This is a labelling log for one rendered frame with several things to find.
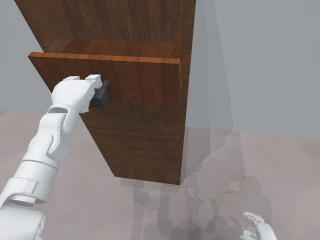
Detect right robot hand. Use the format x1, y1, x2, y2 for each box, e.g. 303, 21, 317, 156
240, 212, 277, 240

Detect handle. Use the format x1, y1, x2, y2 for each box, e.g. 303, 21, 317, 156
90, 80, 109, 108

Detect robot left upper arm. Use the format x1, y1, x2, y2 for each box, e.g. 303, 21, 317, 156
0, 205, 47, 240

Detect left robot hand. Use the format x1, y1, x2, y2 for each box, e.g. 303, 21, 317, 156
51, 74, 103, 114

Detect drawer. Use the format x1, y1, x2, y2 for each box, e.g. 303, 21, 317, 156
28, 39, 184, 106

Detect robot left forearm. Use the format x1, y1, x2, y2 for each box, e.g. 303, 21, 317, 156
0, 104, 80, 209

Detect cabinet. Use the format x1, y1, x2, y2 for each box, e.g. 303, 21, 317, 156
14, 0, 196, 185

